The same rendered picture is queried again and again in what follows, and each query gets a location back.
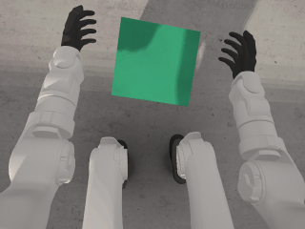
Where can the robot right upper arm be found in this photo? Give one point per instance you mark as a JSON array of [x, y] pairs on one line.
[[276, 191]]

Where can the left robot forearm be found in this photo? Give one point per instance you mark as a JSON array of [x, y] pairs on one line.
[[58, 98]]

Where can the robot left upper arm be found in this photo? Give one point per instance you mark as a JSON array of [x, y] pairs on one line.
[[39, 166]]

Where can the carton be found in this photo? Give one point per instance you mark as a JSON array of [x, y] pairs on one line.
[[155, 62]]

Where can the right robot hand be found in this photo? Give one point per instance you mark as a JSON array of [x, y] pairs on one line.
[[244, 59]]

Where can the right robot forearm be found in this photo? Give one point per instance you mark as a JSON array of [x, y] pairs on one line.
[[254, 122]]

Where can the right robot shin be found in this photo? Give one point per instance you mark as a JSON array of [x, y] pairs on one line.
[[197, 135]]

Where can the robot right thigh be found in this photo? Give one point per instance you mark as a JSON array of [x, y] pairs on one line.
[[209, 207]]

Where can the left robot hand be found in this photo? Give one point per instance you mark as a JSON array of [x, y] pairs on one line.
[[72, 33]]

